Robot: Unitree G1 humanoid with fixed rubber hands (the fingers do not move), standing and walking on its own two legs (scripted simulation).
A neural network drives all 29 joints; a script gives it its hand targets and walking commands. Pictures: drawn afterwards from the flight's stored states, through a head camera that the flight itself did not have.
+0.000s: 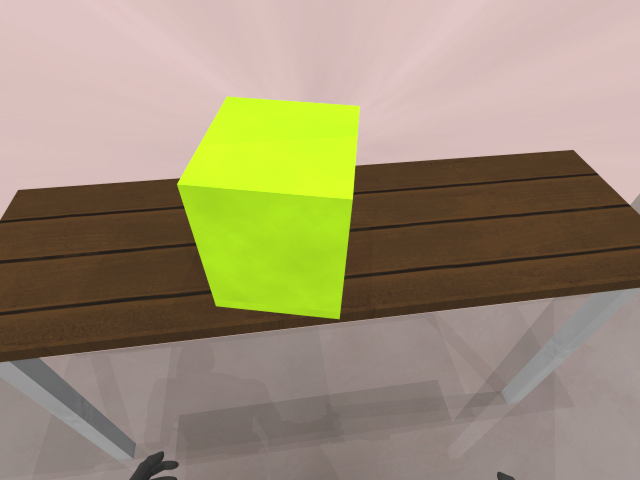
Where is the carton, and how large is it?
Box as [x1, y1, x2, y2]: [177, 97, 359, 318]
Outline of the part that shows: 226,97 177,183 215,304 218,306 339,318 352,201 359,106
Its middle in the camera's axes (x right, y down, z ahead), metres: -0.05 -0.05 +0.59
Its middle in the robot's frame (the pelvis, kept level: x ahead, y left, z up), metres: +0.49 +0.06 +0.07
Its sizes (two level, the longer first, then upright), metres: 0.210 0.200 0.250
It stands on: a table, 0.69 m high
